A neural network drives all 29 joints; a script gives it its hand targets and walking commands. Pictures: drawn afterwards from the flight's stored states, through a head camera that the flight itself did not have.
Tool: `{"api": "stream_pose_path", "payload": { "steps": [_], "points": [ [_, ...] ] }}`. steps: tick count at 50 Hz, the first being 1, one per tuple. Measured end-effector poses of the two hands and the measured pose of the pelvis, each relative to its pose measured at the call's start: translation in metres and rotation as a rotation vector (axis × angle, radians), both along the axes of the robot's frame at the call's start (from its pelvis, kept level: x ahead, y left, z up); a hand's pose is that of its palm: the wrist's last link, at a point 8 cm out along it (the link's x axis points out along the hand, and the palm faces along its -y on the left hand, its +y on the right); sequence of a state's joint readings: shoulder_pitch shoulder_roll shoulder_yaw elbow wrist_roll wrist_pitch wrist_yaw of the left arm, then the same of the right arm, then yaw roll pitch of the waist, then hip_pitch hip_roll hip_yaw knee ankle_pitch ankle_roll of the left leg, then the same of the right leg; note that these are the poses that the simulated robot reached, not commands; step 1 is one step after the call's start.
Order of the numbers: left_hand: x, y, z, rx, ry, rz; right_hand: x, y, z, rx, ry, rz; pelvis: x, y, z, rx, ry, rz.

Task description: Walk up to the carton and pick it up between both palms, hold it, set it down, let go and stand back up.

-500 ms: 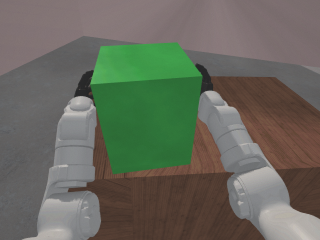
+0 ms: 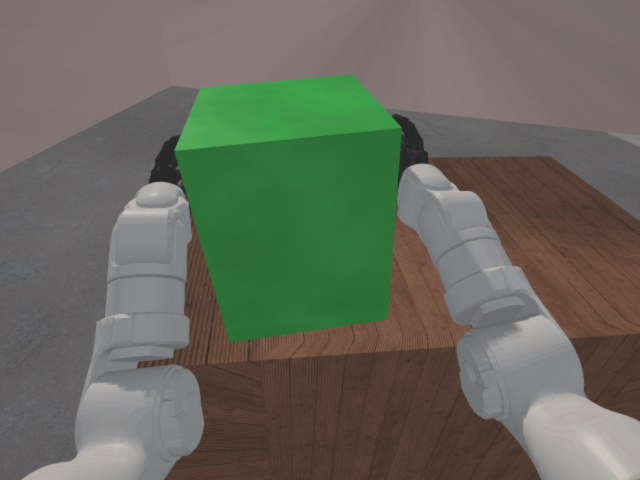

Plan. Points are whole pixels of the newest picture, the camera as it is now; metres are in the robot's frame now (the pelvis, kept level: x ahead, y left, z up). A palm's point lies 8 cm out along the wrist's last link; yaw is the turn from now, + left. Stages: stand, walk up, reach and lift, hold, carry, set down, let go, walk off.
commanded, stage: reach and lift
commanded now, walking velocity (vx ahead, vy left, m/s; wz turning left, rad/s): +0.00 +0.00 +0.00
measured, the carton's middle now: (293, 202) +0.40 -0.01 +0.22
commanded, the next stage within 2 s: hold in 0.10 s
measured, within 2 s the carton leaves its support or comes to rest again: neither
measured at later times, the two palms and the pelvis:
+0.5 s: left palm (152, 184) +0.38 +0.15 +0.26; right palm (407, 155) +0.38 -0.14 +0.29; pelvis +0.00 +0.00 +0.00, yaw +1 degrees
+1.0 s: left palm (150, 173) +0.37 +0.15 +0.28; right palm (412, 142) +0.37 -0.14 +0.31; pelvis +0.00 -0.01 +0.00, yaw +0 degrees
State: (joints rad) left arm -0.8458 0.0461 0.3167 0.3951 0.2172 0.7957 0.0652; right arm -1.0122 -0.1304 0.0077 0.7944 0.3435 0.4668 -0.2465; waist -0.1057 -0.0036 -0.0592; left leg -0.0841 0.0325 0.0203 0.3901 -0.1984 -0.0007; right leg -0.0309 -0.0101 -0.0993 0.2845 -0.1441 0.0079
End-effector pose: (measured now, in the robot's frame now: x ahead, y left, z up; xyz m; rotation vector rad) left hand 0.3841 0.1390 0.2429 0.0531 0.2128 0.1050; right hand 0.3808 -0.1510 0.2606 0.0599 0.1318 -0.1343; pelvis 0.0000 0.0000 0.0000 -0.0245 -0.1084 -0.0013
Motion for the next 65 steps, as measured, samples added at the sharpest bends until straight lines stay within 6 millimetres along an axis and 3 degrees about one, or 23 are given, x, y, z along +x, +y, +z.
{"api": "stream_pose_path", "payload": {
  "steps": [19, 34, 49, 57, 65],
  "points": [
    [-0.001, 0.01, 0.02, -0.01, -0.018, 0.007, 0.003, 0.01, 0.028, -0.01, -0.009, 0.015, -0.001, -0.005, 0.0, -0.002, 0.031, 0.011],
    [-0.012, 0.007, 0.026, -0.016, -0.009, 0.003, -0.009, 0.007, 0.035, 0.002, 0.005, 0.009, -0.002, -0.002, -0.001, -0.003, 0.02, 0.005],
    [-0.013, 0.008, 0.038, -0.015, -0.027, 0.016, -0.007, 0.008, 0.046, -0.011, -0.008, 0.027, -0.003, -0.007, -0.001, -0.001, 0.029, 0.005],
    [-0.019, 0.007, 0.027, -0.034, -0.007, 0.017, -0.012, 0.007, 0.039, 0.0, 0.014, 0.021, -0.001, -0.011, -0.001, 0.001, 0.011, 0.013],
    [-0.019, 0.005, 0.033, -0.036, -0.02, 0.016, -0.013, 0.006, 0.043, 0.002, 0.003, 0.018, -0.004, -0.013, -0.001, 0.003, 0.015, 0.01]
  ]
}}
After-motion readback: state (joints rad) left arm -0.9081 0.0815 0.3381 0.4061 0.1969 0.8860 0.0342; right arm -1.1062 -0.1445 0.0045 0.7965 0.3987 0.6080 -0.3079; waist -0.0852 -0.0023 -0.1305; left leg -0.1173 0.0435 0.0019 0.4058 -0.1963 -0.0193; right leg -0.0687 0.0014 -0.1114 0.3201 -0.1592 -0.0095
